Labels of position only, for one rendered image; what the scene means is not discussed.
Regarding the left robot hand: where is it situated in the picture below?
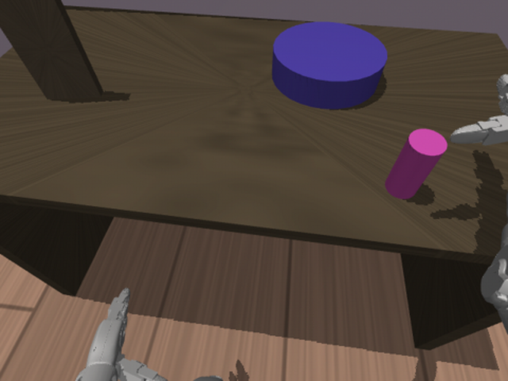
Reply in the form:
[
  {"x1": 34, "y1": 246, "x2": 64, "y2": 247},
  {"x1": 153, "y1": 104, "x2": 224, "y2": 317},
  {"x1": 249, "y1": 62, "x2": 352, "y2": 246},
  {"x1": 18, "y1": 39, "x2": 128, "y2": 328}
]
[{"x1": 86, "y1": 288, "x2": 168, "y2": 381}]

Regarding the right robot arm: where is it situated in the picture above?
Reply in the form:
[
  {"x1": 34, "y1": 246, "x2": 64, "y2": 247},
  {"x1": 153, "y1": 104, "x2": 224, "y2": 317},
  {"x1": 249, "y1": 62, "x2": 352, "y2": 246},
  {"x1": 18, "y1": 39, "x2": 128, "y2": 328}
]
[{"x1": 481, "y1": 192, "x2": 508, "y2": 335}]

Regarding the right robot hand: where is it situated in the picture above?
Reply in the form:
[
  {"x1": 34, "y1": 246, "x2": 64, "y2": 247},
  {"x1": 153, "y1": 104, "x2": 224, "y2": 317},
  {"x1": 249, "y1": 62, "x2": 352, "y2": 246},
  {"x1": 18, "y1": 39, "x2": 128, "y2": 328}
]
[{"x1": 450, "y1": 75, "x2": 508, "y2": 145}]

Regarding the desk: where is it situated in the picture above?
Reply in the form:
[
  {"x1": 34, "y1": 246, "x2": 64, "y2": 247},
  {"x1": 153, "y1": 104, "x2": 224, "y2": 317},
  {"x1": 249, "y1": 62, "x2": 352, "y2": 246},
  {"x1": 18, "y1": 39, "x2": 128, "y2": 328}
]
[{"x1": 0, "y1": 6, "x2": 508, "y2": 350}]

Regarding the left robot arm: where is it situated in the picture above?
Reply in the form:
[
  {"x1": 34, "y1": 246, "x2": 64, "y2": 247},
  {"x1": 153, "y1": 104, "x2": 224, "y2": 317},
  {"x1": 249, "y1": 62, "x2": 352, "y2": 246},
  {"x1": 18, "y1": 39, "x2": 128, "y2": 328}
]
[{"x1": 75, "y1": 364, "x2": 118, "y2": 381}]

